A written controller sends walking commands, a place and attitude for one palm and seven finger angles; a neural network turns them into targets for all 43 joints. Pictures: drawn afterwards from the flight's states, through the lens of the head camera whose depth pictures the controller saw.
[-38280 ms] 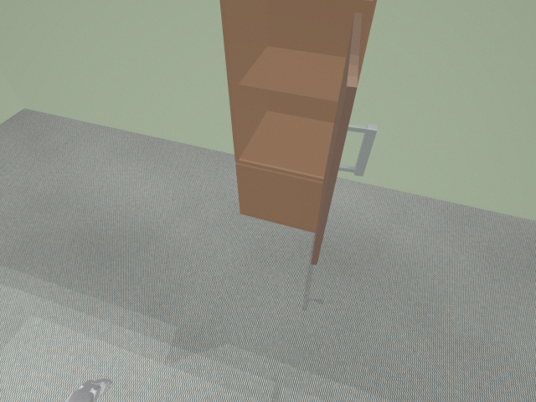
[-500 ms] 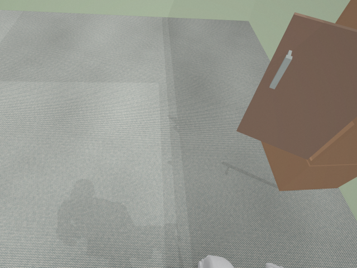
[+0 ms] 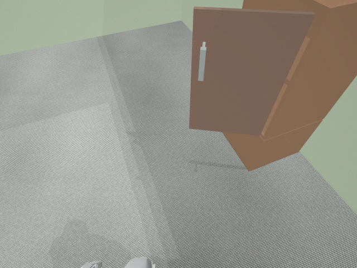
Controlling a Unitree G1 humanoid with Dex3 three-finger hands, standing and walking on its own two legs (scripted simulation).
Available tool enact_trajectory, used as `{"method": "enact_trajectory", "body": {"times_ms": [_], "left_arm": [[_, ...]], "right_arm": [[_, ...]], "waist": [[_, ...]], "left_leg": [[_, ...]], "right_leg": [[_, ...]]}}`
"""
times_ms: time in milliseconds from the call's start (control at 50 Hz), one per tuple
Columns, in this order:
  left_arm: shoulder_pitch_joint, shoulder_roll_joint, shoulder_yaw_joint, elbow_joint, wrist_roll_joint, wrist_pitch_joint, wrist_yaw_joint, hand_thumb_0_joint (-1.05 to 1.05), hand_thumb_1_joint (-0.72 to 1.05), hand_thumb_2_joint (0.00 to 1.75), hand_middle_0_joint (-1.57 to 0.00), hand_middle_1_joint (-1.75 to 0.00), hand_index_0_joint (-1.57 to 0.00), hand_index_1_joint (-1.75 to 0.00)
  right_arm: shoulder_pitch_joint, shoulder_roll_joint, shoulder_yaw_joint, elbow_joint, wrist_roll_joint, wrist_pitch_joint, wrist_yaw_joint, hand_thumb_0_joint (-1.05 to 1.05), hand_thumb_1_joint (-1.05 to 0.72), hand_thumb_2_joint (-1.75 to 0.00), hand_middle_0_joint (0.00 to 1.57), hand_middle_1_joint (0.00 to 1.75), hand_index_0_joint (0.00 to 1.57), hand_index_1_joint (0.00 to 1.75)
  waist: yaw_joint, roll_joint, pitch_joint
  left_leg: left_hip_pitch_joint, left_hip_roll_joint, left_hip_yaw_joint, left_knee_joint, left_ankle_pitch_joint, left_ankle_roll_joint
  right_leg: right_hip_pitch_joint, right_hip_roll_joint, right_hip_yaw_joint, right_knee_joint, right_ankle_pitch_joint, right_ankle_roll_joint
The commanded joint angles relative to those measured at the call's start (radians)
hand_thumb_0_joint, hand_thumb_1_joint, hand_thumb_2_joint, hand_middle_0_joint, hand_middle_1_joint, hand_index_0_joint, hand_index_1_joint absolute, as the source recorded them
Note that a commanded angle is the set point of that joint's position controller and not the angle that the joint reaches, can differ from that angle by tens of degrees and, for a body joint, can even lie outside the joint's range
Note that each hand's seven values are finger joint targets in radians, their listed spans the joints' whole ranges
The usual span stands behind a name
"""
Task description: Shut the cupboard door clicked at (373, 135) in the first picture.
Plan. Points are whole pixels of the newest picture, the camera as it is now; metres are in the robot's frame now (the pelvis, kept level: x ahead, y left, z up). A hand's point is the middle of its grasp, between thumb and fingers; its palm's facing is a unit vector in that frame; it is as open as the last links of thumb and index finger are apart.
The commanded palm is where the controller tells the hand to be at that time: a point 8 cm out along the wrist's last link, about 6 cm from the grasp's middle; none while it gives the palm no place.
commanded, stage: turn to face it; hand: left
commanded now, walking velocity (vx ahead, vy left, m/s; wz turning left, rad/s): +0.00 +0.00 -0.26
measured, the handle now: (202, 61) +0.78 -0.06 +0.01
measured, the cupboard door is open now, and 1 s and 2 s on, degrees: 60 60 60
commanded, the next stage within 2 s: take the last steps up to it in 0.14 s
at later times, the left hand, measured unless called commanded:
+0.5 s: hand out of the picture +0.10 +0.22 -0.17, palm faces -0.17 -0.97 -0.20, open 7.4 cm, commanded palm none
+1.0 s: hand (160, 258) +0.17 +0.06 -0.18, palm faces -0.18 -0.97 -0.19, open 7.2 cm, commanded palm none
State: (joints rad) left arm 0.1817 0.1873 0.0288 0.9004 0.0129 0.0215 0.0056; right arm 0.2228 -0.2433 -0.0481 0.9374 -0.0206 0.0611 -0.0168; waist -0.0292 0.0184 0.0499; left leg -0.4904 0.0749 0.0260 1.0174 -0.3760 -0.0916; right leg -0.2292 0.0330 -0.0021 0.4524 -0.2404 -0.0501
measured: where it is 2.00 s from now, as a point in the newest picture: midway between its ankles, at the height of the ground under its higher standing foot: (218, 261)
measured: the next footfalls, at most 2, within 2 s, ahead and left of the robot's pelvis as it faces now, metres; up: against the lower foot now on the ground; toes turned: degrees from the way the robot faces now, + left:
left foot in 0.18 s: +0.07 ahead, +0.13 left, +0.00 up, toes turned +0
right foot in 0.70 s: +0.08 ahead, -0.17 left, +0.00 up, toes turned -19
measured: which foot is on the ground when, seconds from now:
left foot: up 0.00-0.16, down 0.18-0.70, up 0.72-1.00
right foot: down 0.00-0.18, up 0.20-0.68, down 0.70-1.00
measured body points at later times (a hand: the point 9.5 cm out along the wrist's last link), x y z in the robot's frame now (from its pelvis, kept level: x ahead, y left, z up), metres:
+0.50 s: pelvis +0.02 +0.02 +0.01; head +0.04 +0.04 +0.46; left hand +0.11 +0.27 -0.15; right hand -0.01 -0.22 -0.14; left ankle +0.03 +0.13 -0.74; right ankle -0.03 -0.12 -0.67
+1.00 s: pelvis +0.13 -0.11 +0.00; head +0.15 -0.11 +0.45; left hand +0.18 +0.11 -0.16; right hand +0.13 -0.36 -0.15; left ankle +0.21 -0.02 -0.70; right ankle +0.04 -0.16 -0.74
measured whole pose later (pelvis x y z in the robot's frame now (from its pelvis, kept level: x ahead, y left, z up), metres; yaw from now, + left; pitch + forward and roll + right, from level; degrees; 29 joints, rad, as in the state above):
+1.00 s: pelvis +0.13 -0.11 +0.00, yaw -12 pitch +1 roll -1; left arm 0.29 0.17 0.03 1.09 0.01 -0.05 0.01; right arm 0.21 -0.19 -0.05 1.01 -0.04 0.00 0.01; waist -0.02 0.02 0.03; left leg -0.54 0.10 0.10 0.89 -0.28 -0.03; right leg -0.03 0.08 -0.15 0.30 -0.29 -0.09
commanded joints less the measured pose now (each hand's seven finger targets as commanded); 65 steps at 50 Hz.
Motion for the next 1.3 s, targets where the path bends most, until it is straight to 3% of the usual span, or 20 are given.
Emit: {"method": "enact_trajectory", "body": {"times_ms": [0,120,160,200,280,440,560,620,640,680,700,820,1000,1080,1100,1120,1140,1160,1200,1280], "left_arm": [[0.05,0.209,0.065,-0.042,0.014,-0.017,0.012,0.0,0.9,0.9,-0.2,-0.3,-0.2,-0.3],[0.007,0.176,0.065,-0.033,0.002,-0.003,0.013,0.0,0.9,0.9,-0.2,-0.3,-0.2,-0.3],[0.067,0.095,0.048,-0.038,-0.011,0.007,0.004,0.0,0.9,0.9,-0.2,-0.3,-0.2,-0.3],[0.038,0.118,0.057,-0.04,0.003,0.015,-0.003,0.0,0.9,0.9,-0.2,-0.3,-0.2,-0.3],[0.053,0.113,0.066,-0.002,0.013,0.025,-0.024,0.0,0.9,0.9,-0.2,-0.3,-0.2,-0.3],[-0.06,0.092,0.059,-0.026,0.018,0.017,-0.061,0.0,0.9,0.9,-0.2,-0.3,-0.2,-0.3],[-0.081,0.081,0.052,-0.019,0.018,0.007,-0.072,0.0,0.9,0.9,-0.2,-0.3,-0.2,-0.3],[0.019,0.097,0.06,0.023,0.017,-0.005,-0.069,0.0,0.9,0.9,-0.2,-0.3,-0.2,-0.3],[0.11,0.126,0.067,0.058,0.018,-0.012,-0.063,0.0,0.9,0.9,-0.2,-0.3,-0.2,-0.3],[0.293,0.292,0.096,0.124,0.019,-0.033,-0.031,0.0,0.9,0.9,-0.2,-0.3,-0.2,-0.3],[0.283,0.282,0.089,0.12,0.008,-0.029,-0.016,0.0,0.9,0.9,-0.2,-0.3,-0.2,-0.3],[0.084,0.101,0.034,0.102,0.003,-0.075,-0.001,0.0,0.9,0.9,-0.2,-0.3,-0.2,-0.3],[0.208,0.093,0.017,0.195,0.011,-0.096,0.012,0.0,0.9,0.9,-0.2,-0.3,-0.2,-0.3],[0.185,0.11,0.021,0.207,-0.001,-0.095,0.014,0.0,0.9,0.9,-0.2,-0.3,-0.2,-0.3],[0.196,0.098,0.017,0.205,-0.002,-0.092,0.013,0.0,0.9,0.9,-0.2,-0.3,-0.2,-0.3],[0.217,0.068,0.014,0.183,-0.012,-0.088,0.011,0.0,0.9,0.9,-0.2,-0.3,-0.2,-0.3],[0.211,0.046,-0.001,0.148,-0.02,-0.086,0.006,0.0,0.9,0.9,-0.2,-0.3,-0.2,-0.3],[0.171,0.084,0.011,0.132,-0.005,-0.077,0.011,0.0,0.9,0.9,-0.2,-0.3,-0.2,-0.3],[0.14,0.061,0.017,0.132,0.008,-0.06,0.004,0.0,0.9,0.9,-0.2,-0.3,-0.2,-0.3],[0.2,0.002,0.021,0.145,0.015,-0.031,-0.011,0.0,0.9,0.9,-0.2,-0.3,-0.2,-0.3]], "right_arm": [[-0.021,-0.064,-0.011,-0.08,0.007,-0.025,-0.002,0.0,-0.9,-0.9,0.2,0.3,0.2,0.3],[0.091,-0.062,-0.005,-0.037,0.011,-0.053,-0.014,0.0,-0.9,-0.9,0.2,0.3,0.2,0.3],[0.09,-0.194,-0.024,-0.053,-0.006,-0.063,-0.022,0.0,-0.9,-0.9,0.2,0.3,0.2,0.3],[0.036,-0.165,-0.011,-0.072,-0.014,-0.059,-0.03,0.0,-0.9,-0.9,0.2,0.3,0.2,0.3],[0.047,-0.133,-0.003,-0.061,-0.018,-0.069,-0.034,0.0,-0.9,-0.9,0.2,0.3,0.2,0.3],[0.174,-0.148,-0.035,0.012,-0.019,-0.095,-0.026,0.0,-0.9,-0.9,0.2,0.3,0.2,0.3],[0.161,-0.17,-0.049,0.044,-0.024,-0.095,-0.013,0.0,-0.9,-0.9,0.2,0.3,0.2,0.3],[0.119,-0.174,-0.047,0.052,-0.02,-0.092,-0.007,0.0,-0.9,-0.9,0.2,0.3,0.2,0.3],[0.108,-0.156,-0.045,0.055,-0.016,-0.091,-0.003,0.0,-0.9,-0.9,0.2,0.3,0.2,0.3],[0.03,-0.028,-0.007,-0.008,0.003,-0.091,0.008,0.0,-0.9,-0.9,0.2,0.3,0.2,0.3],[-0.004,-0.063,-0.013,-0.019,-0.002,-0.081,0.01,0.0,-0.9,-0.9,0.2,0.3,0.2,0.3],[0.091,-0.009,-0.014,0.057,-0.015,-0.072,0.021,0.0,-0.9,-0.9,0.2,0.3,0.2,0.3],[-0.092,0.012,-0.002,-0.008,-0.008,-0.085,0.029,0.0,-0.9,-0.9,0.2,0.3,0.2,0.3],[0.049,0.001,-0.001,0.047,-0.01,-0.101,0.012,0.0,-0.9,-0.9,0.2,0.3,0.2,0.3],[0.155,-0.042,-0.011,0.081,-0.014,-0.106,0.006,0.0,-0.9,-0.9,0.2,0.3,0.2,0.3],[0.263,-0.121,-0.028,0.094,-0.028,-0.111,-0.007,0.0,-0.9,-0.9,0.2,0.3,0.2,0.3],[0.333,-0.184,-0.037,0.107,-0.024,-0.105,-0.015,0.0,-0.9,-0.9,0.2,0.3,0.2,0.3],[0.272,-0.183,-0.034,0.097,-0.01,-0.094,-0.018,0.0,-0.9,-0.9,0.2,0.3,0.2,0.3],[0.117,-0.097,-0.014,0.043,-0.004,-0.101,-0.023,0.0,-0.9,-0.9,0.2,0.3,0.2,0.3],[0.064,-0.052,0.0,0.044,-0.007,-0.112,-0.018,0.0,-0.9,-0.9,0.2,0.3,0.2,0.3]], "waist": [[0.04,-0.133,-0.086],[-0.013,-0.101,-0.084],[0.008,0.276,-0.091],[0.019,0.155,-0.026],[0.018,0.134,-0.05],[-0.038,0.108,-0.002],[-0.032,0.146,0.002],[0.03,0.123,-0.033],[0.073,0.051,-0.054],[0.162,-0.395,-0.076],[0.155,-0.29,-0.021],[0.002,-0.096,0.005],[0.032,-0.076,0.048],[-0.048,-0.073,-0.038],[-0.088,-0.028,-0.085],[-0.115,0.098,-0.169],[-0.115,0.22,-0.193],[-0.088,0.075,-0.12],[-0.024,0.068,0.025],[0.035,0.08,-0.048]], "left_leg": [[-0.012,-0.011,-0.002,-0.105,-0.038,0.007],[0.366,-0.021,-0.006,-0.584,0.209,0.04],[0.41,0.306,-0.337,-0.72,0.369,0.191],[0.258,0.329,-0.314,-0.76,0.317,0.272],[0.342,0.249,-0.175,-0.771,0.216,0.217],[0.445,0.306,-0.135,-0.849,-0.001,0.219],[0.359,0.29,-0.044,-0.825,-0.018,0.202],[0.25,0.253,0.018,-0.702,0.012,0.164],[0.175,0.198,0.073,-0.588,0.007,0.132],[-0.205,-0.019,0.175,-0.073,-0.305,0.067],[-0.214,0.019,0.055,0.051,-0.252,0.084],[-0.095,0.061,0.036,0.044,0.06,0.058],[-0.123,0.026,0.069,-0.255,0.087,0.08],[0.174,-0.074,0.136,-0.443,0.183,0.122],[0.389,-0.033,0.066,-0.48,0.329,0.144],[0.604,0.172,-0.216,-0.522,0.479,0.249],[0.696,0.399,-0.506,-0.636,0.662,0.38],[0.55,0.415,-0.478,-0.685,0.501,0.406],[0.319,0.334,-0.382,-0.779,0.26,0.331],[0.256,0.204,-0.119,-0.786,0.266,0.254]], "right_leg": [[0.103,-0.276,0.258,-0.118,0.399,-0.159],[-0.109,-0.183,0.247,0.001,0.213,-0.061],[-0.245,0.012,0.054,0.276,-0.247,0.042],[-0.223,-0.026,0.064,0.521,-0.31,0.048],[-0.304,-0.04,0.041,0.653,-0.199,0.071],[-0.413,-0.108,0.005,0.509,-0.096,0.08],[-0.231,-0.089,-0.066,0.25,-0.091,0.067],[0.017,-0.046,-0.108,0.06,-0.007,0.056],[0.155,-0.037,-0.099,-0.015,0.01,0.041],[0.374,-0.378,0.404,-0.254,-0.257,-0.105],[0.254,-0.412,0.406,-0.313,-0.303,-0.133],[0.107,-0.268,0.063,-0.268,0.133,-0.136],[0.269,-0.29,0.075,-0.217,0.517,-0.165],[0.254,-0.217,-0.014,0.04,0.853,-0.106],[0.112,-0.183,-0.033,0.205,0.727,-0.068],[-0.109,-0.087,-0.089,0.433,0.395,-0.014],[-0.297,0.009,-0.077,0.725,-0.317,0.006],[-0.309,-0.034,0.015,0.816,-0.36,-0.008],[-0.337,-0.101,0.035,0.809,-0.229,0.014],[-0.205,-0.114,-0.011,0.571,-0.126,0.043]]}}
